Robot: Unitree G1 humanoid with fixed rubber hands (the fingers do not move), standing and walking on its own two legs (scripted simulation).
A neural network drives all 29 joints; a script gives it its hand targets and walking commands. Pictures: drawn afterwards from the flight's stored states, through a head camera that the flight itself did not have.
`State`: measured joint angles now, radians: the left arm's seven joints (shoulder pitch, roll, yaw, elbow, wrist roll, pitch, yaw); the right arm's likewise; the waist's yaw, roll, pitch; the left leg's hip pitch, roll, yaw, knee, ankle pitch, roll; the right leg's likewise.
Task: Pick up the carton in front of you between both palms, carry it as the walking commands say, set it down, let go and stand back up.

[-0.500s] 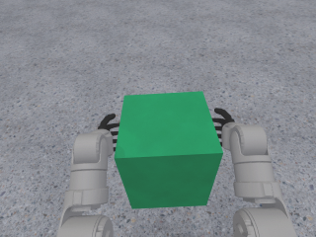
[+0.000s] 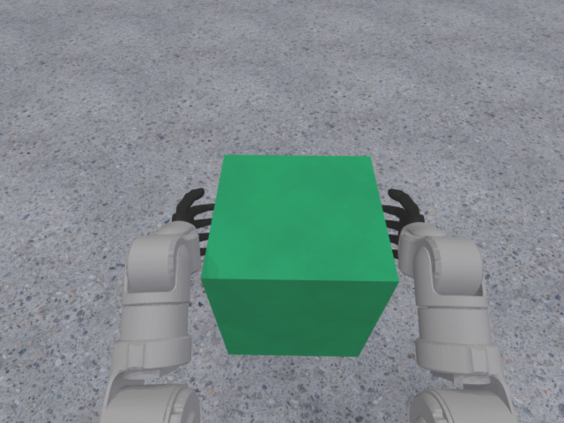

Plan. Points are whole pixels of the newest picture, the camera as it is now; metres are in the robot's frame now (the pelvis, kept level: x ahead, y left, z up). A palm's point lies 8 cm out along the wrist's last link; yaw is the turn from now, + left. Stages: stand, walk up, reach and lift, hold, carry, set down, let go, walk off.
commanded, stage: carry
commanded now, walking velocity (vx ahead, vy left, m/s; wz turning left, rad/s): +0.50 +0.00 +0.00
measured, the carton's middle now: (295, 261) +0.36 -0.01 +0.02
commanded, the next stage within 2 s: none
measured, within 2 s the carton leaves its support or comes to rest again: neither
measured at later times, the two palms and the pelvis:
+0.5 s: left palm (218, 149) +0.57 +0.11 +0.07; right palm (378, 136) +0.60 -0.19 +0.07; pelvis +0.31 -0.06 +0.01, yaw +4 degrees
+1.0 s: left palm (207, 61) +0.88 +0.16 +0.08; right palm (333, 56) +0.88 -0.14 +0.09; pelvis +0.62 +0.01 +0.01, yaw +0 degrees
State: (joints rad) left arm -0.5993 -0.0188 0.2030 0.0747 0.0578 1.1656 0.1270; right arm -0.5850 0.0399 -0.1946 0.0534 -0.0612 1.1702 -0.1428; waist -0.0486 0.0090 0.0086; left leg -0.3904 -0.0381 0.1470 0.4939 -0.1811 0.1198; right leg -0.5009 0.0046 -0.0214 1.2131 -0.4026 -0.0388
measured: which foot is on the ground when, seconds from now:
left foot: down 0.00-0.36, up 0.38-0.82, down 0.84-1.00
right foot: up 0.00-0.32, down 0.34-0.88, up 0.90-1.00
